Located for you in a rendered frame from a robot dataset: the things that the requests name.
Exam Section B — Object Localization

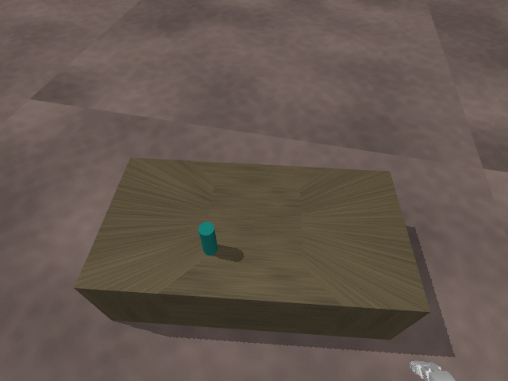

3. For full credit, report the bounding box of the can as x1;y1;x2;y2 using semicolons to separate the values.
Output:
198;222;217;256

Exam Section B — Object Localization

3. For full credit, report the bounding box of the right robot hand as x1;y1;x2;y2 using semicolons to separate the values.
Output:
410;360;456;381

